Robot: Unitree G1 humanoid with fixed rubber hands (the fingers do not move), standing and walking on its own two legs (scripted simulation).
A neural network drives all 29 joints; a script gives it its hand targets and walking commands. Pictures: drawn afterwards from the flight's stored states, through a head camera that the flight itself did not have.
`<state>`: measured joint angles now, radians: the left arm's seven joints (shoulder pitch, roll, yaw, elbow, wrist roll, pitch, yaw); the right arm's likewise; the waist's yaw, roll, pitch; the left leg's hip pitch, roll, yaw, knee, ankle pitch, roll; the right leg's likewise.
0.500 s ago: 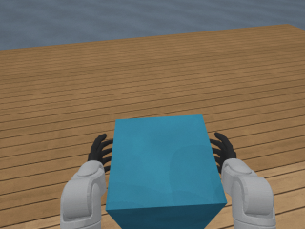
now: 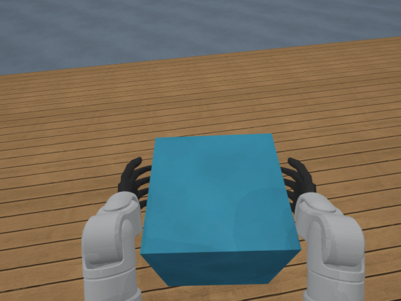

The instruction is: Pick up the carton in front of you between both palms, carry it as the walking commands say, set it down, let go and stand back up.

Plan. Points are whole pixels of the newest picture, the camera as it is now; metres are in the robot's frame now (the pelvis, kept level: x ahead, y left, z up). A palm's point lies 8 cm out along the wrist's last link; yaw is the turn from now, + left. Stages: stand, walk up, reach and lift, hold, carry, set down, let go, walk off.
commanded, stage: carry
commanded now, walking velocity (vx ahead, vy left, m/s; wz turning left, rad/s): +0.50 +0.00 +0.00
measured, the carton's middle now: (215, 216) +0.29 +0.00 +0.04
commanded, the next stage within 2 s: none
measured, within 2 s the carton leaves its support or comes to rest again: neither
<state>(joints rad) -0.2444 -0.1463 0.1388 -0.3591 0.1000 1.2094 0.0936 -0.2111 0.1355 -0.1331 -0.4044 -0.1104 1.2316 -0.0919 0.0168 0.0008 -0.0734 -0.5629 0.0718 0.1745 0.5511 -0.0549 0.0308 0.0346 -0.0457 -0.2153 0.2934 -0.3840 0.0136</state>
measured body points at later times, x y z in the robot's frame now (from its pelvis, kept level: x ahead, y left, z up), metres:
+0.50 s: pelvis +0.32 +0.01 -0.02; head +0.37 +0.01 +0.43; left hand +0.72 +0.16 +0.11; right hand +0.71 -0.14 +0.11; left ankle +0.18 +0.09 -0.73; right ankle +0.45 -0.07 -0.74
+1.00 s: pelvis +0.67 +0.03 -0.06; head +0.72 +0.04 +0.38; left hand +1.05 +0.19 +0.04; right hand +1.05 -0.12 +0.05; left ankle +0.76 +0.08 -0.78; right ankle +0.48 -0.06 -0.71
